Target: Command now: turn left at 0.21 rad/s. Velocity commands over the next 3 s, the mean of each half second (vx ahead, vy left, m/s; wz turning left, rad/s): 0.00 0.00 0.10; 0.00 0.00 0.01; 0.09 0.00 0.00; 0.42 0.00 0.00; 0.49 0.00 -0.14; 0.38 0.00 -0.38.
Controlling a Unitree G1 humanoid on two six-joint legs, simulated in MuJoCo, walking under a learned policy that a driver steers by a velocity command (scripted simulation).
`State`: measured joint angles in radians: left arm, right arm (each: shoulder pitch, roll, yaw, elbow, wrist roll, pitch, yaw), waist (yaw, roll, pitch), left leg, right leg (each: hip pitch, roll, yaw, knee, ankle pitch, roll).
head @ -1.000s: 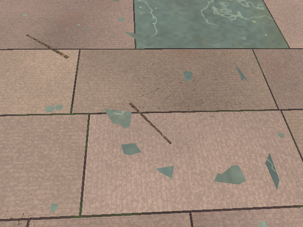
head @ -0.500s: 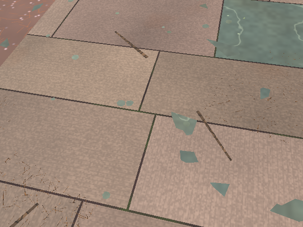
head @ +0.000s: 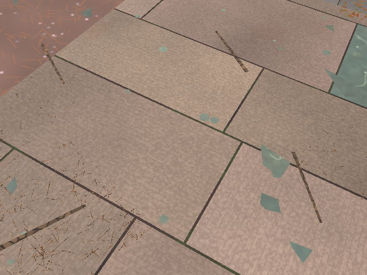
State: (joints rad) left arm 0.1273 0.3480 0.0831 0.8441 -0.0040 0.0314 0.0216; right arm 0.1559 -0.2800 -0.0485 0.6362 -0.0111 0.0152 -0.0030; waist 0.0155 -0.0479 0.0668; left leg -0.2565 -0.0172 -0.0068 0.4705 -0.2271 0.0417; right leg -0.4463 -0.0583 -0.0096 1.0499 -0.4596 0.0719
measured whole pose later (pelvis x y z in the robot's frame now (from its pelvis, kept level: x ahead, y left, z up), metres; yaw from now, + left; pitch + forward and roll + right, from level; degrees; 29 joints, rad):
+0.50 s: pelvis +0.01 -0.01 +0.00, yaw +1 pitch -2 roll +0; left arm 0.16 0.26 0.02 0.94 0.01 -0.01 0.02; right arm 0.16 -0.26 -0.04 0.87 -0.01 0.02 -0.02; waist 0.00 0.00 0.04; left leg -0.19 -0.03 -0.02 0.47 -0.25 0.02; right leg -0.17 -0.03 -0.01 0.48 -0.28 0.02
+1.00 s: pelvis +0.01 -0.02 +0.00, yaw +1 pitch -2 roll +0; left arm 0.19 0.25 0.01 1.04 0.01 -0.01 0.03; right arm 0.16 -0.24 -0.03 1.06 0.00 0.01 -0.03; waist 0.00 0.00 0.04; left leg -0.18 -0.01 -0.03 0.46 -0.25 0.00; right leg -0.15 -0.01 -0.01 0.46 -0.27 0.00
